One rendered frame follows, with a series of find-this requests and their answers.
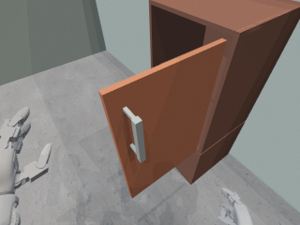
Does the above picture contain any left robot forearm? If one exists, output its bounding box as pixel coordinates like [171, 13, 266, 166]
[0, 194, 21, 225]

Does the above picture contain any robot left hand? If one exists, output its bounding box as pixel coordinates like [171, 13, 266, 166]
[0, 107, 52, 195]

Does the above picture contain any cupboard door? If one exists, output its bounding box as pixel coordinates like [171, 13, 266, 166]
[98, 38, 227, 199]

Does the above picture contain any handle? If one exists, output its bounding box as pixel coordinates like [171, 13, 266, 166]
[123, 107, 146, 163]

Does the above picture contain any robot right hand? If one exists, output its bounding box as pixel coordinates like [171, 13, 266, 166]
[217, 187, 254, 225]

